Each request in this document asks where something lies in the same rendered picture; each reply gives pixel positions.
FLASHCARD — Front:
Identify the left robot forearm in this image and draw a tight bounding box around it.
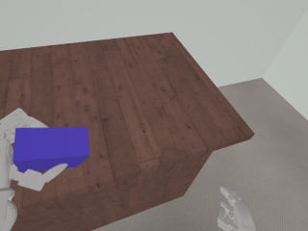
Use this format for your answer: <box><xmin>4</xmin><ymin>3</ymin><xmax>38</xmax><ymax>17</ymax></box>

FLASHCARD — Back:
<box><xmin>0</xmin><ymin>188</ymin><xmax>17</xmax><ymax>231</ymax></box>

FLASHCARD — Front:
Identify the robot right hand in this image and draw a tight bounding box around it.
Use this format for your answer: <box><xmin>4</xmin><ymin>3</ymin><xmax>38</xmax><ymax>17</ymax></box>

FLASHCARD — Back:
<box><xmin>218</xmin><ymin>186</ymin><xmax>256</xmax><ymax>231</ymax></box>

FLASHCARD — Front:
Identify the robot left hand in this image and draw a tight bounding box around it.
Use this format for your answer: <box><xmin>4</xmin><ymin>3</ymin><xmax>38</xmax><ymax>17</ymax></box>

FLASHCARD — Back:
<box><xmin>0</xmin><ymin>108</ymin><xmax>68</xmax><ymax>192</ymax></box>

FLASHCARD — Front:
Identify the sponge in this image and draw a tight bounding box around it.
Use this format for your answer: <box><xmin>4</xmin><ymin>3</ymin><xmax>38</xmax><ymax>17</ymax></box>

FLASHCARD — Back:
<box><xmin>13</xmin><ymin>127</ymin><xmax>90</xmax><ymax>173</ymax></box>

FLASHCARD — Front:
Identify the table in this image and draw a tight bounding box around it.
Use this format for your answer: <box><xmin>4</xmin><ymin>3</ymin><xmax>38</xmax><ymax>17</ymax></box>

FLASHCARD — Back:
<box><xmin>0</xmin><ymin>32</ymin><xmax>255</xmax><ymax>231</ymax></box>

